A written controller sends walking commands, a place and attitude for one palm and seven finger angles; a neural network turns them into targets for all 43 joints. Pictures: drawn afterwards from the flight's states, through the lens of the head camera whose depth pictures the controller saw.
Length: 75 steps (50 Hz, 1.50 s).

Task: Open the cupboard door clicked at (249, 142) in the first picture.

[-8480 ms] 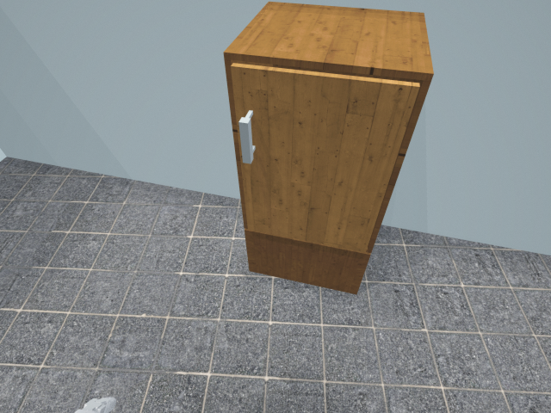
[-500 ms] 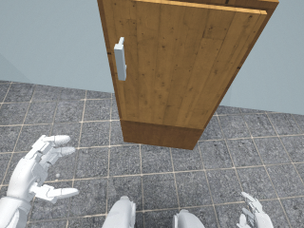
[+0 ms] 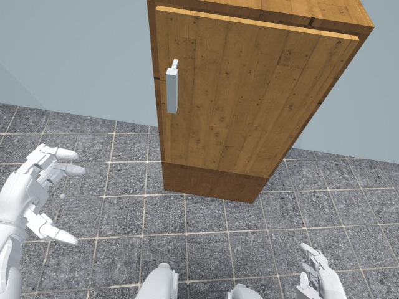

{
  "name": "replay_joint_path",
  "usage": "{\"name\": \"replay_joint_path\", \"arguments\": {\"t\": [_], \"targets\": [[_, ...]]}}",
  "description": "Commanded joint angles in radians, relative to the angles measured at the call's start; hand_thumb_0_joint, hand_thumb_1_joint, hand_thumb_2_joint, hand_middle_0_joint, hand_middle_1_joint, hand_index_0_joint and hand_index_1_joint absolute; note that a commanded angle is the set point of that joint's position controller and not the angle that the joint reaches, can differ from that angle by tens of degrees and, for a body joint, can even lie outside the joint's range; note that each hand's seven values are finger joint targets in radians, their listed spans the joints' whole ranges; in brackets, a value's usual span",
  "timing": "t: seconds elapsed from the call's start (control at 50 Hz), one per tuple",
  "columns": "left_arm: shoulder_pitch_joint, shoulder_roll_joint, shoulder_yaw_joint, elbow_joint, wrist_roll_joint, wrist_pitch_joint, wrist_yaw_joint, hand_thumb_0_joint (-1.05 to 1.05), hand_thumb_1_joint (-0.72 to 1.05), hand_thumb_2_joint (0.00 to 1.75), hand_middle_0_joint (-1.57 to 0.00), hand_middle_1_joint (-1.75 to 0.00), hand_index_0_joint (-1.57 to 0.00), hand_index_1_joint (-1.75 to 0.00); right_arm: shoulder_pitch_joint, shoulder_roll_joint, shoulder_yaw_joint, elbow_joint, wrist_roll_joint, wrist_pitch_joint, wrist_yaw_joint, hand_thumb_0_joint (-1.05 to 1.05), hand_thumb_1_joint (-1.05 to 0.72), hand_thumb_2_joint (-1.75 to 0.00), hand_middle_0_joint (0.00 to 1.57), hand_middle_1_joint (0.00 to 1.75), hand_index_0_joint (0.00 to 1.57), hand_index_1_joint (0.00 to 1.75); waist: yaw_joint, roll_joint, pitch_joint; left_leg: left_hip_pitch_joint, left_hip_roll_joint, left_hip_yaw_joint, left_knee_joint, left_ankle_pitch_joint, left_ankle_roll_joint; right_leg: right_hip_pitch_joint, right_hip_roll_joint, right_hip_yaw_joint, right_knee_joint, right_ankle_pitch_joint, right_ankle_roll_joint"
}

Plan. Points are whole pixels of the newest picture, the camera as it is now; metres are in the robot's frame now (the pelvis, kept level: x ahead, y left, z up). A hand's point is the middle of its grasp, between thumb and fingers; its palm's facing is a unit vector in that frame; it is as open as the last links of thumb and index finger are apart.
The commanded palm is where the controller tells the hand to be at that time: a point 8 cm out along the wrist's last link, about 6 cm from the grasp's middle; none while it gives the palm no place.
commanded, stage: raise the hand with hooked fingers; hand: left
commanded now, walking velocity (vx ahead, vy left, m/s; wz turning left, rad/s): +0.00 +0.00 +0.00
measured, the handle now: (173, 86) +0.59 +0.11 +0.05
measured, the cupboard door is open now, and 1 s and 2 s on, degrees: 0 0 0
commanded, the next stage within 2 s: move the hooked fingers beside the handle in 0.56 s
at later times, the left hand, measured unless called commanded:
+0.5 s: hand (82, 189) +0.29 +0.24 +0.05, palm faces -0.07 -1.00 -0.06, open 14.0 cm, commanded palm +0.27 +0.29 +0.06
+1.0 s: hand (107, 162) +0.35 +0.21 +0.05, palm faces -0.10 -0.99 -0.04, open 14.0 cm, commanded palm +0.33 +0.26 +0.05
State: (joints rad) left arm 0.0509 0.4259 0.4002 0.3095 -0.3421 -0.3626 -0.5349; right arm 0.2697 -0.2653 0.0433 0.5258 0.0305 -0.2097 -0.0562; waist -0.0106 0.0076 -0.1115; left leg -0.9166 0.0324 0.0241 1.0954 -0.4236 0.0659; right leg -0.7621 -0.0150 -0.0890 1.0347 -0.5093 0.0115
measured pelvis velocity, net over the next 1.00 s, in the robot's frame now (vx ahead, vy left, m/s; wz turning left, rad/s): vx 0.00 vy -0.04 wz -0.01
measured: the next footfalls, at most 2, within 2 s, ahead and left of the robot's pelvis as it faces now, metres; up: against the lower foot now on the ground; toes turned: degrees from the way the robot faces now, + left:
none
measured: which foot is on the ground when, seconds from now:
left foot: down 0.00-1.00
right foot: down 0.00-1.00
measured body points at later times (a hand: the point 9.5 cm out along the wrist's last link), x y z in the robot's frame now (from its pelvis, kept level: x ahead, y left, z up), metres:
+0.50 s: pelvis +0.01 -0.03 +0.00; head +0.08 -0.01 +0.44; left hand +0.29 +0.29 +0.06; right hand +0.16 -0.29 -0.08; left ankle +0.06 +0.07 -0.66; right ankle +0.00 -0.14 -0.66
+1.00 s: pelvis +0.00 -0.04 -0.01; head +0.09 -0.02 +0.43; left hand +0.35 +0.27 +0.06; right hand +0.14 -0.30 -0.10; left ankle +0.06 +0.07 -0.66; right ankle +0.00 -0.14 -0.66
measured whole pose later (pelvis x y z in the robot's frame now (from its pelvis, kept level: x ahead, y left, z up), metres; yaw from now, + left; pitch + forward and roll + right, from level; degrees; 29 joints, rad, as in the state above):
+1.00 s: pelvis +0.00 -0.04 -0.01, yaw -1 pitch +16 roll -3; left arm -0.24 0.45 0.40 0.59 -0.31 -0.33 -0.55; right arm 0.27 -0.28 0.03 0.57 0.04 -0.16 -0.07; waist -0.05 0.02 -0.12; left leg -0.97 0.07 0.00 1.13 -0.44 0.01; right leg -0.84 0.02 -0.10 1.10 -0.55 -0.03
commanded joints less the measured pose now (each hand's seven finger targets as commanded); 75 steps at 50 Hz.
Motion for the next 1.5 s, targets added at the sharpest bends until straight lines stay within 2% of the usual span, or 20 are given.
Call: {"name": "replay_joint_path", "arguments": {"t": [0.0,0.1,0.16,0.2,0.3,0.36,0.44,0.6,0.64,0.78,0.8,0.88,0.92,0.98,1.08,1.16,1.2,1.28,1.34,1.48], "targets": [[-0.171,0.262,0.124,-0.081,-0.043,-0.006,-0.022,0.00,-0.50,0.30,-0.30,-1.20,-0.30,-1.20,0.011,-0.191,-0.085,-0.124,0.012,-0.031,-0.017,0.00,-0.90,-0.90,0.20,0.30,0.20,0.30,-0.005,0.130,-0.243,0.402,0.009,-0.166,-0.258,0.076,-0.066,-0.090,0.062,0.000,-0.134,0.096,-0.050],[-0.179,0.228,0.081,-0.043,-0.062,0.041,-0.079,0.00,-0.50,0.30,-0.30,-1.20,-0.30,-1.20,0.019,-0.193,-0.089,-0.143,0.016,-0.023,-0.014,0.00,-0.90,-0.90,0.20,0.30,0.20,0.30,-0.007,0.096,-0.252,0.375,-0.004,-0.125,-0.227,0.159,-0.051,-0.053,0.068,0.005,-0.153,0.145,-0.050],[-0.171,0.245,0.101,-0.077,-0.067,0.007,-0.071,0.00,-0.50,0.30,-0.30,-1.20,-0.30,-1.20,0.029,-0.191,-0.096,-0.142,0.013,-0.024,-0.004,0.00,-0.90,-0.90,0.20,0.30,0.20,0.30,-0.010,0.083,-0.276,0.382,-0.004,-0.112,-0.200,0.207,-0.046,-0.061,0.069,0.010,-0.148,0.169,-0.045],[-0.190,0.293,0.144,-0.099,-0.067,-0.028,-0.052,0.00,-0.50,0.30,-0.30,-1.20,-0.30,-1.20,0.029,-0.192,-0.097,-0.136,0.006,-0.029,0.001,0.00,-0.90,-0.90,0.20,0.30,0.20,0.30,0.002,0.094,-0.288,0.365,-0.005,-0.106,-0.178,0.232,-0.048,-0.047,0.072,0.017,-0.130,0.180,-0.053],[-0.189,0.294,0.162,-0.088,-0.067,-0.059,-0.030,0.00,-0.50,0.30,-0.30,-1.20,-0.30,-1.20,0.029,-0.184,-0.095,-0.134,0.007,-0.019,0.002,0.00,-0.90,-0.90,0.20,0.30,0.20,0.30,0.002,0.106,-0.283,0.335,-0.005,-0.091,-0.173,0.197,-0.044,-0.034,0.068,0.027,-0.128,0.163,-0.050],[-0.178,0.278,0.138,-0.112,-0.063,-0.053,-0.037,0.00,-0.50,0.30,-0.30,-1.20,-0.30,-1.20,0.022,-0.178,-0.093,-0.138,0.013,-0.016,0.001,0.00,-0.90,-0.90,0.20,0.30,0.20,0.30,-0.002,0.147,-0.309,0.352,-0.009,-0.074,-0.167,0.218,-0.038,-0.015,0.062,0.039,-0.139,0.193,-0.042],[-0.172,0.273,0.128,-0.094,-0.067,-0.035,-0.049,0.00,-0.50,0.30,-0.30,-1.20,-0.30,-1.20,0.022,-0.175,-0.089,-0.134,0.016,-0.014,-0.003,0.00,-0.90,-0.90,0.20,0.30,0.20,0.30,-0.016,0.096,-0.289,0.301,-0.012,-0.063,-0.148,0.204,-0.029,0.004,0.063,0.055,-0.151,0.203,-0.035],[-0.198,0.261,0.127,-0.051,-0.084,-0.040,-0.058,0.00,-0.50,0.30,-0.30,-1.20,-0.30,-1.20,0.017,-0.170,-0.086,-0.121,0.017,-0.017,-0.010,0.00,-0.90,-0.90,0.20,0.30,0.20,0.30,-0.016,0.058,-0.279,0.236,-0.015,-0.048,-0.099,0.214,-0.026,0.038,0.053,0.095,-0.150,0.231,-0.031],[-0.203,0.256,0.115,-0.039,-0.079,-0.037,-0.065,0.00,-0.50,0.30,-0.30,-1.20,-0.30,-1.20,0.013,-0.168,-0.083,-0.123,0.019,-0.014,-0.009,0.00,-0.90,-0.90,0.20,0.30,0.20,0.30,-0.020,0.064,-0.269,0.230,-0.014,-0.045,-0.101,0.198,-0.026,0.032,0.050,0.102,-0.156,0.219,-0.025],[-0.449,0.261,0.068,0.013,-0.040,-0.047,-0.037,0.00,-0.50,0.30,-0.30,-1.20,-0.30,-1.20,0.021,-0.172,-0.079,-0.085,0.018,-0.016,-0.029,0.00,-0.90,-0.90,0.20,0.30,0.20,0.30,-0.055,0.076,-0.246,0.222,-0.007,-0.055,-0.095,0.117,-0.024,-0.048,0.048,0.104,-0.155,0.110,-0.028],[-0.497,0.295,0.090,0.025,-0.036,-0.050,-0.031,0.00,-0.50,0.30,-0.30,-1.20,-0.30,-1.20,0.026,-0.177,-0.077,-0.076,0.016,-0.014,-0.033,0.00,-0.90,-0.90,0.20,0.30,0.20,0.30,-0.053,0.058,-0.254,0.212,-0.005,-0.058,-0.083,0.122,-0.024,-0.038,0.051,0.108,-0.146,0.111,-0.032],[-0.527,0.304,0.087,0.054,-0.008,-0.043,-0.015,0.00,-0.50,0.30,-0.30,-1.20,-0.30,-1.20,0.026,-0.171,-0.077,-0.076,0.016,-0.004,-0.030,0.00,-0.90,-0.90,0.20,0.30,0.20,0.30,-0.031,0.118,-0.333,0.261,-0.006,-0.055,-0.104,0.158,-0.025,-0.012,0.046,0.094,-0.134,0.154,-0.035],[-0.505,0.329,0.114,0.082,-0.003,-0.033,-0.008,0.00,-0.50,0.30,-0.30,-1.20,-0.30,-1.20,0.034,-0.172,-0.078,-0.078,0.015,0.006,-0.025,0.00,-0.90,-0.90,0.20,0.30,0.20,0.30,-0.018,0.108,-0.363,0.270,-0.004,-0.053,-0.107,0.191,-0.027,0.011,0.049,0.090,-0.126,0.197,-0.035],[-0.494,0.297,0.089,0.082,0.004,-0.016,0.009,0.00,-0.50,0.30,-0.30,-1.20,-0.30,-1.20,0.040,-0.167,-0.081,-0.086,0.017,0.020,-0.015,0.00,-0.90,-0.90,0.20,0.30,0.20,0.30,-0.015,0.120,-0.376,0.291,-0.008,-0.052,-0.121,0.222,-0.028,0.019,0.049,0.078,-0.126,0.239,-0.033],[-0.528,0.292,0.094,0.171,0.013,-0.004,0.035,0.00,-0.50,0.30,-0.30,-1.20,-0.30,-1.20,0.066,-0.176,-0.089,-0.073,0.015,0.050,-0.008,0.00,-0.90,-0.90,0.20,0.30,0.20,0.30,-0.040,0.026,-0.319,0.231,-0.007,-0.047,-0.119,0.207,-0.024,0.011,0.049,0.074,-0.133,0.250,-0.023],[-0.604,0.255,0.049,0.163,0.031,-0.040,0.046,0.00,-0.50,0.30,-0.30,-1.20,-0.30,-1.20,0.081,-0.174,-0.094,-0.061,0.012,0.061,-0.003,0.00,-0.90,-0.90,0.20,0.30,0.20,0.30,-0.053,0.078,-0.336,0.289,-0.003,-0.058,-0.124,0.227,-0.028,-0.036,0.052,0.062,-0.122,0.245,-0.031],[-0.682,0.229,0.013,0.151,0.035,-0.060,0.048,0.00,-0.50,0.30,-0.30,-1.20,-0.30,-1.20,0.087,-0.175,-0.095,-0.051,0.011,0.063,-0.004,0.00,-0.90,-0.90,0.20,0.30,0.20,0.30,-0.072,0.078,-0.341,0.317,0.000,-0.066,-0.115,0.238,-0.026,-0.064,0.056,0.058,-0.117,0.243,-0.035],[-0.779,0.269,0.035,0.207,0.059,-0.083,0.067,0.00,-0.50,0.30,-0.30,-1.20,-0.30,-1.20,0.103,-0.183,-0.098,-0.019,0.007,0.077,-0.008,0.00,-0.90,-0.90,0.20,0.30,0.20,0.30,-0.077,0.095,-0.365,0.346,0.005,-0.086,-0.118,0.216,-0.032,-0.108,0.052,0.053,-0.111,0.195,-0.037],[-0.808,0.311,0.071,0.250,0.075,-0.088,0.085,0.00,-0.50,0.30,-0.30,-1.20,-0.30,-1.20,0.111,-0.182,-0.095,-0.009,0.003,0.090,-0.008,0.00,-0.90,-0.90,0.20,0.30,0.20,0.30,-0.061,0.125,-0.397,0.362,0.005,-0.086,-0.114,0.248,-0.037,-0.101,0.051,0.053,-0.102,0.216,-0.040],[-0.897,0.275,0.022,0.324,0.105,-0.080,0.105,0.00,-0.50,0.30,-0.30,-1.20,-0.30,-1.20,0.128,-0.181,-0.094,-0.005,0.000,0.123,0.003,0.00,-0.90,-0.90,0.20,0.30,0.20,0.30,-0.077,0.133,-0.419,0.401,0.012,-0.099,-0.111,0.291,-0.043,-0.139,0.053,0.043,-0.096,0.236,-0.041]]}}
